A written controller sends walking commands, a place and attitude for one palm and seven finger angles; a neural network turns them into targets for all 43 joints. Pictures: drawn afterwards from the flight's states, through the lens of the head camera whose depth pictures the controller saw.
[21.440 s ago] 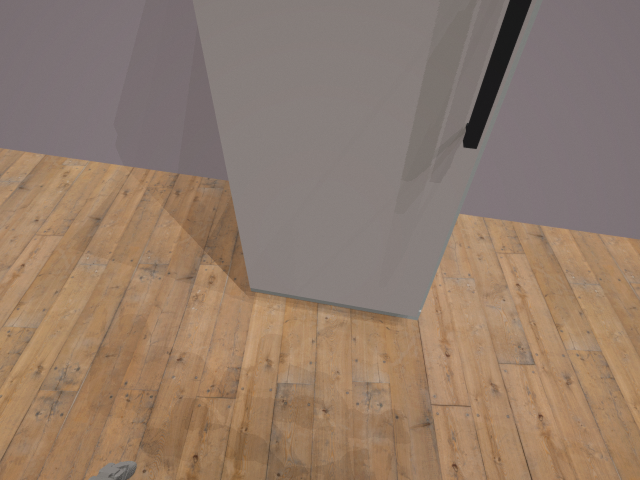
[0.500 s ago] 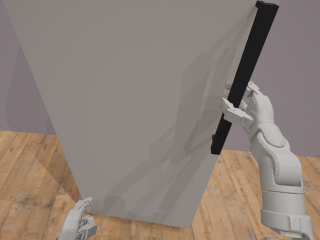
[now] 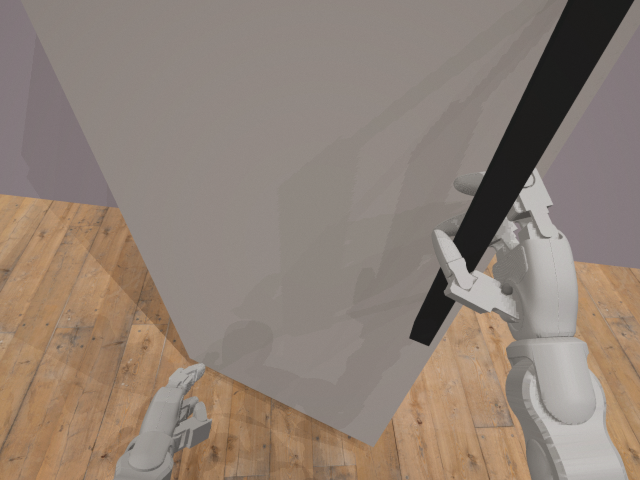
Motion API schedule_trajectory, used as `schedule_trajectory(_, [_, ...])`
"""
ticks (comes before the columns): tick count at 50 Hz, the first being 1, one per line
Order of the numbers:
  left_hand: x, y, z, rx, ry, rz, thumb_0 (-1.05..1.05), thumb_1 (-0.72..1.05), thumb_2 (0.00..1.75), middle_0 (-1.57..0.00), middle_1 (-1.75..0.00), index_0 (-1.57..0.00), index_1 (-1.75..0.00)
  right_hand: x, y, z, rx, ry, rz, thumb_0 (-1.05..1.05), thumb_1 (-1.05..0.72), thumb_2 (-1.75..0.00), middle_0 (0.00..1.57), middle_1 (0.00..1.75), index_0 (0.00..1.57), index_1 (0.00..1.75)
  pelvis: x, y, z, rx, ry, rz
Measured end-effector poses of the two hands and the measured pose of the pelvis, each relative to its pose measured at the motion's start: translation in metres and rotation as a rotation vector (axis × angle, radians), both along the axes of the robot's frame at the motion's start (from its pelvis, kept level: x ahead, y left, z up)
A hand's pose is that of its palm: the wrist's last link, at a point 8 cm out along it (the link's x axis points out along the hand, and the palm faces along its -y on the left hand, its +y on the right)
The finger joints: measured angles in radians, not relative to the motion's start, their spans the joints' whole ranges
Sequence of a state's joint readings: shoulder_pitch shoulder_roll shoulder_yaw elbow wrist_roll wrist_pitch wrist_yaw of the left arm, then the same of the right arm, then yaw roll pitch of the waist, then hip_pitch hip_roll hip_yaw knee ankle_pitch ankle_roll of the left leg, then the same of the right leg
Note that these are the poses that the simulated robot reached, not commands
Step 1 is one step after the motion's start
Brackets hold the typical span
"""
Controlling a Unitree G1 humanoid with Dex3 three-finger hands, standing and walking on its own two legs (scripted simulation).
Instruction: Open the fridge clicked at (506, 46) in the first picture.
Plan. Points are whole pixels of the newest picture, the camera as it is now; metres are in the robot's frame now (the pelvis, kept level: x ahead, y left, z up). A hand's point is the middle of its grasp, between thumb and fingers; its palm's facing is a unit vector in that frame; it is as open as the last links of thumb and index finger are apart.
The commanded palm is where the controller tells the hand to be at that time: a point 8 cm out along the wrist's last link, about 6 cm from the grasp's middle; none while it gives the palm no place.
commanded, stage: walk backward, drawing the door open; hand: right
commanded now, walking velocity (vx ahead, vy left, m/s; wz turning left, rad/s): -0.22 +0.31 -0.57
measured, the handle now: (481, 209) +0.31 -0.11 +0.24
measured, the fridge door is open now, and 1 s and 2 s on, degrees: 18 38 72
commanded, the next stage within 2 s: stop walking and hold the door back in 1.94 s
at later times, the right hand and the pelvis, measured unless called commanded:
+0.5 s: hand (415, 347) +0.19 -0.05 +0.20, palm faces +0.09 +0.97 -0.20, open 7.9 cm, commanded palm +0.16 -0.09 +0.22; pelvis -0.07 +0.08 -0.01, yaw -14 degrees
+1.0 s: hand (289, 443) +0.12 +0.04 +0.21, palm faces +0.53 +0.83 -0.15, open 7.5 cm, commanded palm +0.07 +0.02 +0.21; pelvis -0.06 +0.30 -0.02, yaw -35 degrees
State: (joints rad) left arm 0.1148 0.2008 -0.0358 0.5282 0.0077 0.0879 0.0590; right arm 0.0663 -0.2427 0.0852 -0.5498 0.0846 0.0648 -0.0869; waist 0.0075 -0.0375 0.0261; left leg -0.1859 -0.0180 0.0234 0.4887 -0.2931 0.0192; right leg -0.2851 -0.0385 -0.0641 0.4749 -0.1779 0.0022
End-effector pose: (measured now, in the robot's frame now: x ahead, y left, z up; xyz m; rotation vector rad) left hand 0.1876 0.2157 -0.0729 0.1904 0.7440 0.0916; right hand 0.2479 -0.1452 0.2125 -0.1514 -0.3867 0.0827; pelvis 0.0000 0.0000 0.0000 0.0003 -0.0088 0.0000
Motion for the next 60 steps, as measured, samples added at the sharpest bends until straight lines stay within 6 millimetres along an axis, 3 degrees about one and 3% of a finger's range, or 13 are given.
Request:
schedule_trajectory(7, [-0.038,-0.007,-0.023,-0.076,0.042,-0.011,0.01,0.90,0.89,-0.20,-0.30,-0.20,-0.30,-0.023,0.012,-0.001,-0.035,-0.032,-0.030,-0.11,-0.58,-0.69,0.46,1.40,0.15,1.27,-0.023,0.012,-0.004,-0.024,-0.004,-0.012])
schedule_trajectory(13, [-0.057,0.004,-0.032,-0.083,0.078,-0.046,0.01,0.90,0.89,-0.20,-0.30,-0.20,-0.30,-0.046,0.026,-0.001,-0.035,-0.044,-0.070,-0.12,-0.57,-0.69,0.46,1.40,0.14,1.26,-0.043,0.034,-0.004,-0.005,0.004,-0.076])
schedule_trajectory(18, [-0.057,0.020,-0.028,-0.015,0.059,-0.099,0.01,0.90,0.89,-0.20,-0.30,-0.20,-0.30,-0.062,0.036,-0.003,-0.032,-0.064,-0.081,-0.13,-0.58,-0.67,0.46,1.40,0.14,1.22,-0.052,0.046,-0.006,-0.012,0.023,-0.144])
schedule_trajectory(21, [-0.051,0.028,-0.034,0.012,0.016,-0.123,0.01,0.90,0.89,-0.20,-0.30,-0.20,-0.30,-0.069,0.040,-0.007,-0.037,-0.102,-0.082,-0.14,-0.59,-0.67,0.45,1.40,0.12,1.16,-0.061,0.053,-0.017,-0.006,0.033,-0.174])
schedule_trajectory(26, [-0.052,0.039,-0.033,-0.005,0.057,-0.241,0.01,0.90,0.89,-0.20,-0.30,-0.20,-0.30,-0.081,0.050,-0.007,-0.043,-0.094,-0.145,-0.14,-0.59,-0.70,0.46,1.40,0.11,1.16,-0.077,0.091,-0.008,0.001,0.009,-0.252])
schedule_trajectory(29, [-0.045,0.050,-0.034,-0.028,0.058,-0.300,0.01,0.90,0.89,-0.20,-0.30,-0.20,-0.30,-0.090,0.059,-0.006,-0.041,-0.085,-0.212,-0.13,-0.59,-0.74,0.46,1.40,0.11,1.16,-0.081,0.119,-0.006,0.029,0.004,-0.292])
schedule_trajectory(33, [-0.025,0.071,-0.038,-0.063,0.016,-0.330,0.01,0.90,0.89,-0.20,-0.30,-0.20,-0.30,-0.104,0.075,-0.008,-0.042,-0.114,-0.320,-0.14,-0.58,-0.77,0.46,1.40,0.12,1.18,-0.080,0.158,-0.018,0.014,-0.008,-0.324])
schedule_trajectory(38, [-0.008,0.100,-0.024,-0.002,-0.017,-0.353,0.01,0.90,0.89,-0.20,-0.30,-0.20,-0.30,-0.125,0.094,-0.007,-0.014,-0.092,-0.371,-0.12,-0.57,-0.79,0.46,1.40,0.14,1.21,-0.085,0.188,-0.013,-0.002,-0.019,-0.437])
schedule_trajectory(41, [0.003,0.114,-0.024,0.039,-0.070,-0.395,0.01,0.90,0.89,-0.20,-0.30,-0.20,-0.30,-0.136,0.106,-0.010,-0.011,-0.131,-0.374,-0.13,-0.56,-0.78,0.46,1.40,0.14,1.21,-0.085,0.203,-0.026,0.024,0.003,-0.479])
schedule_trajectory(43, [0.006,0.122,-0.026,0.051,-0.053,-0.430,0.01,0.90,0.89,-0.20,-0.30,-0.20,-0.30,-0.144,0.115,-0.011,-0.025,-0.159,-0.399,-0.15,-0.56,-0.78,0.47,1.40,0.13,1.21,-0.085,0.223,-0.028,0.007,-0.015,-0.503])
schedule_trajectory(48, [0.009,0.140,-0.027,0.041,0.042,-0.575,0.01,0.90,0.89,-0.20,-0.30,-0.20,-0.30,-0.164,0.139,-0.009,-0.019,-0.131,-0.527,-0.13,-0.57,-0.80,0.47,1.40,0.15,1.23,-0.072,0.276,-0.014,0.039,-0.016,-0.586])
schedule_trajectory(52, [0.028,0.154,-0.038,-0.005,0.047,-0.636,0.01,0.90,0.89,-0.20,-0.30,-0.20,-0.30,-0.179,0.163,-0.009,-0.025,-0.129,-0.663,-0.12,-0.57,-0.81,0.47,1.40,0.16,1.24,-0.059,0.315,-0.019,0.027,-0.008,-0.632])
schedule_trajectory(60, [0.056,0.175,-0.016,0.047,-0.011,-0.736,0.01,0.90,0.89,-0.20,-0.30,-0.20,-0.30,-0.211,0.208,-0.007,0.005,-0.106,-0.777,-0.09,-0.57,-0.83,0.46,1.40,0.21,1.30,-0.045,0.361,-0.009,-0.021,0.004,-0.815])
